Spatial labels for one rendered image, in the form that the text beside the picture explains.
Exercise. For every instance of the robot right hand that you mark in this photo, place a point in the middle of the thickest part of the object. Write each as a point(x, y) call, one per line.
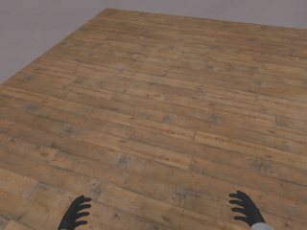
point(252, 214)

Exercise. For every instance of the robot left hand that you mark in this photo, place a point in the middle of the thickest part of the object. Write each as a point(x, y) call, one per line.
point(68, 221)

